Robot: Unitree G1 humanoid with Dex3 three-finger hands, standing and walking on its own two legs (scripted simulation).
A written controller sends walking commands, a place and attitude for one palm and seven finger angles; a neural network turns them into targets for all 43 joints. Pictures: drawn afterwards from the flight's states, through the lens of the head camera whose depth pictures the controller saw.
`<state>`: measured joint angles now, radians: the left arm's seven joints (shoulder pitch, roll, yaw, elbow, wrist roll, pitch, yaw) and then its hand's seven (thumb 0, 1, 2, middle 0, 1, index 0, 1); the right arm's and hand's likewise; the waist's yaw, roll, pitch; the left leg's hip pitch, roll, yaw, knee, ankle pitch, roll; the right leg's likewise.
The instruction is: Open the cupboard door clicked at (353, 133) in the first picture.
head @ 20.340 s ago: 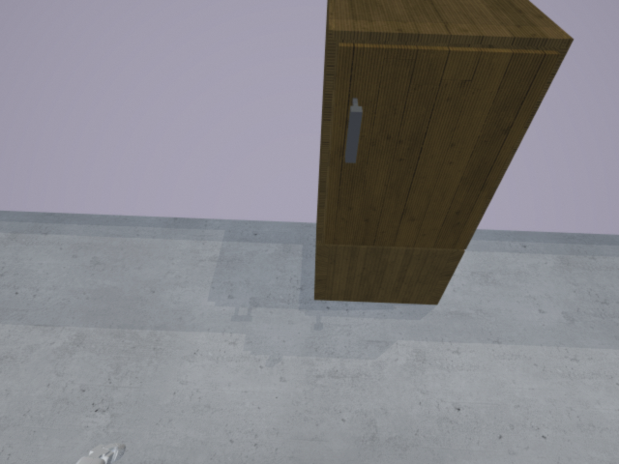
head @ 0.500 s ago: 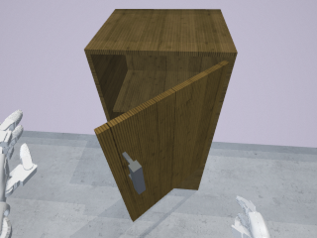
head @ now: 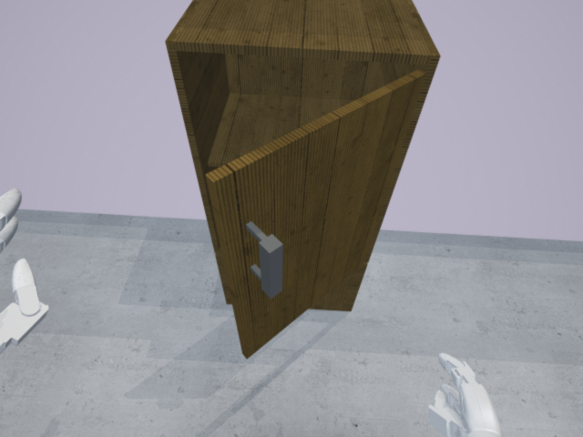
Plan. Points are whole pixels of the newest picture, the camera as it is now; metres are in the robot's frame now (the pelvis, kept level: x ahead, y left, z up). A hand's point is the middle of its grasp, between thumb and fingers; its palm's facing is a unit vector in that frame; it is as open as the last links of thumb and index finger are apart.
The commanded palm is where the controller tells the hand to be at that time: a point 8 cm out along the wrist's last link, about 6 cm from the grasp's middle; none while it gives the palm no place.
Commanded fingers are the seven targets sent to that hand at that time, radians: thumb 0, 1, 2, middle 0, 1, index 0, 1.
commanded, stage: step back with the hand held close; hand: left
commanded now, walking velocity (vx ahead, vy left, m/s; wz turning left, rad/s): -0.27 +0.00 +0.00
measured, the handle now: (262, 259) +0.36 +0.07 +0.02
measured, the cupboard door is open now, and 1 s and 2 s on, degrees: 44 44 44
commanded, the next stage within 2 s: stop stepping back and stand still in 0.48 s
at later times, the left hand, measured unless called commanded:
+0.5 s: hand out of the picture +0.10 +0.30 +0.18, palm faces +0.49 -0.76 -0.43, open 7.4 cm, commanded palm +0.03 +0.32 +0.18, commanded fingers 0.00 0.90 0.90 -0.20 -0.30 -0.20 -0.30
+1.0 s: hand out of the picture +0.00 +0.27 +0.18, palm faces +0.30 -0.84 -0.46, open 7.4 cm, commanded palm -0.05 +0.32 +0.18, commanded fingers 0.00 0.90 0.90 -0.20 -0.30 -0.20 -0.30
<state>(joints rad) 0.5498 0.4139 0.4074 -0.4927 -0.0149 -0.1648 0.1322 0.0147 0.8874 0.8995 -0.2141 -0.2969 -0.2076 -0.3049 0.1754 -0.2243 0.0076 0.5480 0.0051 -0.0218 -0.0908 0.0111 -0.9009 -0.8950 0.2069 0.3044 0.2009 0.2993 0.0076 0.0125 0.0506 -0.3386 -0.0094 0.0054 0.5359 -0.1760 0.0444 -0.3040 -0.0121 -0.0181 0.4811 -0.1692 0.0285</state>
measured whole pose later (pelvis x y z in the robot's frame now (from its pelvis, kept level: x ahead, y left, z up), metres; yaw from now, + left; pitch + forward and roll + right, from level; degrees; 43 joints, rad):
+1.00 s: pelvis -0.21 +0.03 +0.01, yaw -4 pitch -3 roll -2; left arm 0.62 0.47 0.43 -0.59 -0.05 -0.14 0.14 0.02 0.89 0.90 -0.21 -0.30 -0.21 -0.30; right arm 0.27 -0.19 0.02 0.62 -0.02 -0.14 -0.05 0.01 -0.90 -0.90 0.21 0.30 0.20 0.30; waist -0.05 -0.05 0.01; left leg -0.32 -0.02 0.07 0.30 -0.14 0.00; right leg -0.26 0.08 -0.11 0.72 -0.51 -0.04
